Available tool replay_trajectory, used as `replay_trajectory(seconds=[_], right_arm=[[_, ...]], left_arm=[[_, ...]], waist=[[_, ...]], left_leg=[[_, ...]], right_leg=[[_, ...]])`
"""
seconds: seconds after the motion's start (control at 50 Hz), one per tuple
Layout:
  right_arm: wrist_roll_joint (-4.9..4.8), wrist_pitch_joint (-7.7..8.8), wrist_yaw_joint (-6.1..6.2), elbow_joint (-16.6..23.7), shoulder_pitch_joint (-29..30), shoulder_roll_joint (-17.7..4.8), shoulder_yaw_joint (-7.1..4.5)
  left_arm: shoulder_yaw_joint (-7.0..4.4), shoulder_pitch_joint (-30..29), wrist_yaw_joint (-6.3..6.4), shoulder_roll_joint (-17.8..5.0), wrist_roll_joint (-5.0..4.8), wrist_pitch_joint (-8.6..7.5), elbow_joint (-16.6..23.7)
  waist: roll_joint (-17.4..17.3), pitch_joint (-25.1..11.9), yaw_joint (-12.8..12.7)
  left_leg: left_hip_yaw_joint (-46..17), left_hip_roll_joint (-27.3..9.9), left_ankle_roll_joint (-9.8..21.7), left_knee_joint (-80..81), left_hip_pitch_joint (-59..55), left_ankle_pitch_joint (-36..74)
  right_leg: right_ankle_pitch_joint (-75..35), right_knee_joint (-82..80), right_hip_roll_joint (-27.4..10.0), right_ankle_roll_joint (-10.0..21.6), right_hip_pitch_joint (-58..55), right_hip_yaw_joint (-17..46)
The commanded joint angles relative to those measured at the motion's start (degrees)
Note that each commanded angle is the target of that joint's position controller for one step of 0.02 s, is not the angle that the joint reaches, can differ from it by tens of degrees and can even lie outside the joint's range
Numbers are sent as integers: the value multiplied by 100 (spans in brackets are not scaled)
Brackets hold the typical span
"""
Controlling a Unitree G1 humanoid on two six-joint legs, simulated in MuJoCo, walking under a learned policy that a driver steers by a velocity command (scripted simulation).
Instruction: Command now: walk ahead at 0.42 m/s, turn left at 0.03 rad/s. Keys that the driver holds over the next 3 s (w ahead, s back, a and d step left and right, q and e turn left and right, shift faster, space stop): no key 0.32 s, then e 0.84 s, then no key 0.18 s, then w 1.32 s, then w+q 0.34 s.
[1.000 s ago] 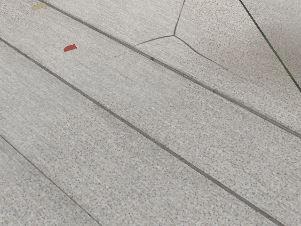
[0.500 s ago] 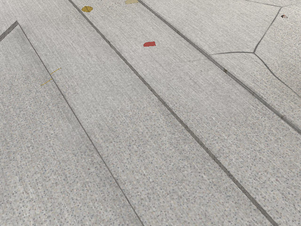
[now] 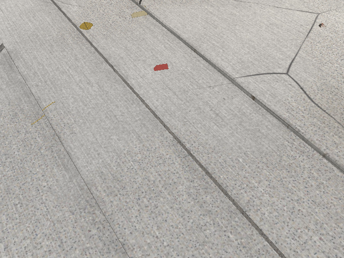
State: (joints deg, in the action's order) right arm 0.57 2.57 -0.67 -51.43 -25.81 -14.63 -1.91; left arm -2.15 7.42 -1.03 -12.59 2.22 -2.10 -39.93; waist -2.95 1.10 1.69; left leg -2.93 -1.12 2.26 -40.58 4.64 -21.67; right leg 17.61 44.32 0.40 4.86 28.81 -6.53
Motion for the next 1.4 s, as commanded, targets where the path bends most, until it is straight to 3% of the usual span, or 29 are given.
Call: replay_trajectory(seconds=[0.02, 0.04, 0.1, 0.18, 0.26, 0.36, 0.4, 0.42, 0.44, 0.48, 0.5, 0.56, 0.72, 0.76, 0.78, 0.8, 0.82, 0.84, 0.88, 0.92, 0.96, 1.08, 1.18, 1.2, 1.22, 1.24, 1.28, 1.34, 1.4], right_arm=[[56, 184, -35, 879, 913, -455, -109], [35, 169, -67, 839, 894, -456, -103], [138, -32, -26, 553, 384, -314, -97], [115, -131, -50, 697, 900, -233, -94], [114, -145, -61, 780, 1493, -61, 6], [118, -114, 99, 660, 1554, -277, -59], [168, 20, 174, 327, 959, -507, -155], [136, 14, 222, 277, 735, -853, -287], [58, -53, 240, 360, 552, -736, -279], [107, -98, 296, 565, 1162, -538, -187], [102, -95, 362, 587, 1355, -437, -148], [132, -139, 429, 644, 1645, -317, -116], [199, -201, 270, 777, 2244, -725, -297], [120, -287, 236, 794, 2462, -786, -341], [104, -393, 231, 743, 2411, -663, -340], [129, -564, 163, 708, 2236, -363, -282], [72, -667, 212, 1172, 1933, -78, -175], [101, -631, 245, 1168, 1896, -279, -178], [40, -474, 246, 1099, 2078, -661, -295], [132, -413, 200, 1026, 1970, -499, -260], [69, -409, 176, 1100, 2006, -347, -216], [-8, -425, 248, 1406, 2229, -293, -142], [-87, -367, 352, 1247, 1308, -248, -141], [-47, -324, 387, 1160, 1109, -321, -165], [67, -313, 366, 1237, 1221, -860, -289], [97, -317, 351, 1367, 1503, -904, -292], [51, -333, 397, 1542, 1887, -778, -242], [124, -323, 275, 1493, 2273, -685, -238], [191, -308, 247, 1145, 1397, -534, -229]], left_arm=[[-380, 1763, 139, -1290, -19, -80, -310], [-287, 1220, 137, -984, -47, -119, -264], [-114, 816, 80, -462, -118, -281, -416], [-114, 1042, 110, -555, -125, -364, -762], [-88, 1063, 164, -547, -163, -294, -942], [-154, 1208, 226, -724, -169, -123, -1208], [-131, 1338, 204, -590, -221, -35, -1267], [-53, 1728, 205, -263, -387, 16, -1270], [-56, 1344, 250, -477, -435, 100, -1158], [-190, 897, 252, -706, -300, 238, -1112], [-205, 713, 209, -639, -240, 283, -1054], [-229, 937, 147, -479, -80, 459, -1108], [-289, 774, -48, -633, -122, 763, -588], [-349, 1245, -39, -684, -154, 783, -627], [-410, 1679, -14, -762, -134, 759, -817], [-405, 1734, 45, -918, -80, 698, -795], [-537, 962, 143, -1763, -106, 608, -409], [-594, 443, 214, -1809, -59, 554, -170], [-418, -112, 234, -1150, -96, 540, 17], [-400, 52, 218, -1004, -112, 460, -15], [-457, 590, 211, -1072, -152, 387, -172], [-555, 900, 207, -1181, -116, 452, -164], [-549, 236, 118, -1154, -143, 532, -4], [-500, 248, 149, -1002, -171, 519, 15], [-459, 323, 154, -743, -264, 516, 108], [-480, 591, 166, -754, -179, 496, -58], [-549, 906, 194, -937, -48, 474, -340], [-557, 717, 133, -1103, -120, 599, -295], [-472, 244, 3, -913, -60, 643, -193]], waist=[[711, -428, -778], [256, -37, -455], [645, 92, -11], [711, 90, 34], [839, -75, -130], [601, 119, -195], [-110, -162, -119], [-1005, -790, -105], [-980, -1328, 269], [8, -855, 11], [50, -560, -90], [-304, -369, -294], [-518, -591, -579], [-281, -594, -871], [331, -396, -1035], [1645, 293, -1012], [2485, 300, -300], [2079, 293, -188], [1002, 346, -3], [936, -37, -85], [668, -384, -251], [835, -428, -533], [913, -508, -92], [731, -593, -63], [-534, -525, -228], [-1132, -406, -283], [-236, -626, -527], [-467, -636, -629], [-299, -299, -136]], left_leg=[[-545, 212, 253, -3461, 3301, -36], [-377, -65, 290, -3140, 3148, 277], [66, -116, 68, -2586, 2337, 393], [276, -47, -144, -1599, 2640, 1086], [412, -10, -231, 148, 1983, 2015], [319, -4, -91, 1233, 1365, 1982], [538, -8, -41, 1876, 189, 3011], [-545, -999, 503, 1504, -1292, 4493], [-1597, -1882, 973, 1878, -1589, 4624], [-1201, -1844, 1084, 2236, -517, 3658], [-865, -1704, 999, 2357, -143, 3270], [-100, -1305, 827, 2482, 396, 2592], [775, -1661, 668, 2159, 817, 1728], [1040, -1576, 409, 1615, 1140, 1197], [1323, -1185, 158, 628, 1654, 553], [1497, -492, -213, -1045, 2838, -1247], [577, 280, -469, -1945, 3343, -1598], [197, 94, -436, -2469, 3147, -1113], [171, -43, -430, -2349, 2814, -72], [200, 5, -429, -1986, 2683, 84], [65, 50, -454, -1735, 2769, 96], [-50, 192, -495, -418, 2483, -117], [286, 496, -391, 1909, 664, 853], [156, 238, -346, 2381, 50, 1370], [-923, -811, -19, 2410, -259, 1158], [-1834, -1667, 365, 2544, -433, 2135], [-1343, -1658, 445, 2323, -310, 2876], [-529, -1131, 522, 2238, 83, 3215], [-649, -1035, 522, 2587, -458, 936]], right_leg=[[1399, -3028, -2174, 995, -2830, 4119], [402, -3006, -1946, 899, -2226, 3417], [-3000, -2962, -1328, 658, -1534, 1594], [-4095, -3133, -1119, 698, -1930, 898], [-3830, -2944, -855, 472, -2074, 461], [-3325, -2344, -1099, 365, -2328, 1014], [-2496, -1163, -537, 114, -2097, 900], [-1063, -84, -45, -225, -863, 541], [1461, 1078, 335, -326, -321, 543], [1565, 2107, 24, -347, -256, 979], [1317, 2088, -130, -353, -198, 966], [884, 2002, -117, -535, -292, 641], [592, 411, -325, -330, -1094, 128], [230, -357, -187, -158, -1798, -133], [178, -1058, -36, 19, -2263, 182], [320, -2156, -799, 405, -1987, 1914], [105, -3220, -1748, 1235, -1079, 4222], [1193, -3603, -1922, 1470, -636, 4257], [1092, -3256, -1306, 1057, -490, 3214], [-689, -2721, -942, 921, -1160, 2634], [-1715, -2426, -1029, 1013, -1938, 2697], [-1263, -2328, -980, 1063, -2218, 3118], [-1219, -1810, -410, 415, -1295, 3051], [-531, -1474, -145, 149, -875, 2891], [585, -762, 574, -203, -169, 2138], [1362, 583, 1189, -346, 345, 1534], [1233, 2041, 1005, -499, 408, 1573], [894, 2727, 742, -695, -4, 1157], [990, 2293, 732, -577, 478, 1080]])
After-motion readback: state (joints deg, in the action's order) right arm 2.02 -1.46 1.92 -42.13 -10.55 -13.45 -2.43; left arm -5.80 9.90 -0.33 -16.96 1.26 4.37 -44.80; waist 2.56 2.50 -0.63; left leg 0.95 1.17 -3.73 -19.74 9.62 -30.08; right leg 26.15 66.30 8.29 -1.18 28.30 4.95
